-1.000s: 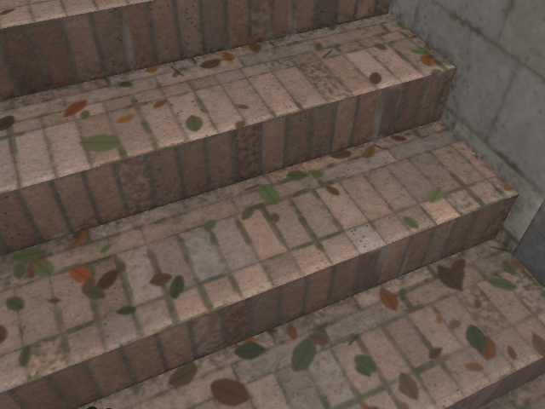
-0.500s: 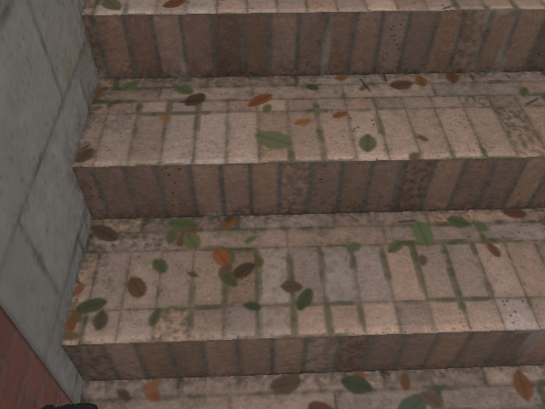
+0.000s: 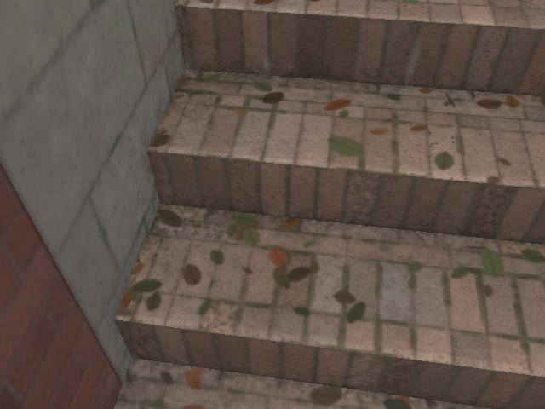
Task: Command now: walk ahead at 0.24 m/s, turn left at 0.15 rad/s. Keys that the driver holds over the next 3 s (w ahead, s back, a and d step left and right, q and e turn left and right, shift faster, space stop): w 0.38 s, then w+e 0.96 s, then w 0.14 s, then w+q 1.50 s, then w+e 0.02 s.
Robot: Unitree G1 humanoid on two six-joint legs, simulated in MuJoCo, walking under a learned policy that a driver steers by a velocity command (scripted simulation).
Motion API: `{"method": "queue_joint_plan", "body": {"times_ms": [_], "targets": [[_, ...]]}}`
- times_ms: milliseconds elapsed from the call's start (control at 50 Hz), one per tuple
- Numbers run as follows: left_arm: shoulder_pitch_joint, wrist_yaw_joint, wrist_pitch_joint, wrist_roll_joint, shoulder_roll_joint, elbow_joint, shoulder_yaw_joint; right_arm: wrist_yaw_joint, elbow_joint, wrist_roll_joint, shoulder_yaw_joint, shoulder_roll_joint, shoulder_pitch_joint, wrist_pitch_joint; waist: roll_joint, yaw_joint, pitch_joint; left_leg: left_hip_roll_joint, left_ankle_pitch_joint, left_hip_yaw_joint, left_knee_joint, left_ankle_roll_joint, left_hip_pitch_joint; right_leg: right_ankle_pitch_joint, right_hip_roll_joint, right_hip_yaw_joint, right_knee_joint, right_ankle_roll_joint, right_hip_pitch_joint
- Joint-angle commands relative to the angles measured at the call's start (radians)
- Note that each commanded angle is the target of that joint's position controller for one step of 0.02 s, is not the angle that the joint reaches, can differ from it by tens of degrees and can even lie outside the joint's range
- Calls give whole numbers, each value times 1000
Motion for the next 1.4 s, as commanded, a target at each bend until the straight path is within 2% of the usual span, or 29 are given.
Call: {"method": "queue_joint_plan", "body": {"times_ms": [20,100,180,220,260,300,340,360,380,420,440,460,480,500,540,600,660,700,800,940,1060,1140,1200,1280,1300,1320,1340,1360,1400], "targets": [[-36,40,-37,-5,183,-57,61,-38,-92,0,-42,-91,-116,-14,-133,32,44,30,58,44,179,43,-329,-286,-365,608,-437,-305,242],[249,63,-45,43,131,65,38,-36,-28,-35,-19,-23,-159,-6,-144,104,21,-31,-88,-13,1203,68,-801,-134,-336,534,-392,-281,395],[331,37,-38,63,2,184,-29,-11,-11,-37,31,60,-195,3,-71,52,57,43,-17,14,1224,129,-1036,16,-316,369,-401,-221,443],[383,30,-42,94,38,236,-27,-14,-27,-41,68,84,-204,16,-140,37,62,67,-80,35,1534,146,-1213,72,-339,388,-409,-252,466],[311,19,-52,129,25,248,-35,-26,-43,-28,95,84,-256,20,-57,8,97,123,-69,30,1482,172,-1255,45,-341,307,-469,-223,391],[254,10,-68,123,3,277,-47,-33,-54,-22,105,85,-244,39,-67,-30,126,174,0,58,1399,200,-1157,63,-309,212,-526,-192,240],[187,-11,-68,114,55,250,-33,-42,-117,-7,84,-18,-342,54,-6,-41,89,208,191,143,899,187,-719,54,-210,74,-585,-106,-90],[211,-25,-55,47,141,247,-11,-23,-163,14,98,-11,-481,69,-109,-15,73,142,-77,192,799,103,-495,82,-227,103,-709,-136,-262],[240,-31,-51,34,205,267,6,-2,-170,14,109,17,-482,78,-208,-12,71,112,-156,243,795,72,-442,259,-258,80,-711,-154,-201],[239,-38,-55,4,279,278,24,7,-76,20,83,-25,-256,65,-195,-110,-66,2,-82,289,588,67,-395,990,-269,29,-461,-157,131],[323,-41,-65,-1,196,316,13,-5,2,6,53,-58,-88,46,-153,-133,-174,-30,-17,244,483,83,-217,1286,-251,31,-215,-131,187],[353,-63,-60,39,102,337,-12,-21,113,-30,8,-145,244,45,-12,-245,-302,91,180,-72,286,149,241,1032,-166,102,170,-68,-132],[399,-122,-47,43,39,273,-20,-27,227,-24,-17,-260,520,53,202,-228,-502,319,-69,-647,-116,227,579,319,-9,213,467,-63,-447],[310,-129,-23,-28,62,266,26,-22,266,-37,-43,-294,576,42,210,-247,-330,325,-456,-835,-265,126,420,434,52,440,820,-62,-589],[204,-79,-33,-31,-42,247,-8,-27,274,34,-44,-200,294,4,262,-143,-135,329,-459,-605,-225,159,83,460,-46,326,1093,-30,-697],[177,-52,-9,-43,16,243,-13,5,224,3,39,76,-39,4,31,2,-64,398,-312,-446,-256,180,-290,494,-106,265,1407,-47,-671],[170,-40,23,-46,-12,208,-27,-6,256,-36,27,12,-59,-30,82,46,-33,370,-234,-195,-331,151,-262,414,-98,251,1445,-70,-769],[142,-45,37,-82,-55,172,-35,-10,255,-50,0,-63,-17,-33,70,9,30,387,-233,-40,-415,155,-206,284,-74,231,1513,-64,-839],[107,-41,29,-52,-26,151,-52,3,364,-95,38,-27,192,-49,24,-35,59,329,-120,149,-431,117,129,326,-6,259,1663,-145,-1173],[53,-56,48,-23,21,116,-66,0,427,-118,70,-20,353,-62,45,-62,53,396,-32,225,-526,140,390,400,-93,244,1557,-132,-1389],[-56,-45,71,-37,-13,64,-108,2,431,-184,82,-10,358,-38,11,-46,136,460,53,277,-647,164,559,355,-151,236,1458,-173,-1524],[-150,-81,93,-9,-4,36,-114,-6,362,-147,74,-53,344,-35,48,-24,106,428,168,419,-716,155,453,339,-200,87,1238,-169,-1242],[-210,-89,65,23,68,7,-91,1,257,-95,77,-69,205,-55,137,18,135,400,461,530,-761,159,292,176,-101,-32,1081,-175,-823],[-75,-76,21,-35,135,-72,-44,33,287,-76,-6,-315,156,-78,270,188,10,388,1523,514,-356,186,467,-18,169,-160,446,-139,-280],[163,-33,21,1,216,24,1,43,328,-111,6,-218,313,-72,106,183,-142,340,1156,480,59,79,190,465,121,86,411,-240,150],[365,-10,41,1,315,109,12,92,294,-149,36,-44,472,-65,-180,108,-460,146,216,285,368,-2,-222,472,-35,690,42,-419,654],[569,-3,36,26,433,188,68,104,233,-70,-13,-149,296,-45,-140,194,-405,22,290,7,716,11,-374,234,-151,1015,-221,-236,626],[561,-4,16,36,450,233,92,99,188,-16,-33,-130,152,-61,-217,180,-177,-16,388,-110,1031,12,-537,244,-181,988,-256,-85,418],[380,-18,-13,-28,278,216,59,57,238,-27,-15,-61,118,-83,-205,111,-45,31,420,-153,1389,58,-575,121,-146,920,-148,-126,68]]}}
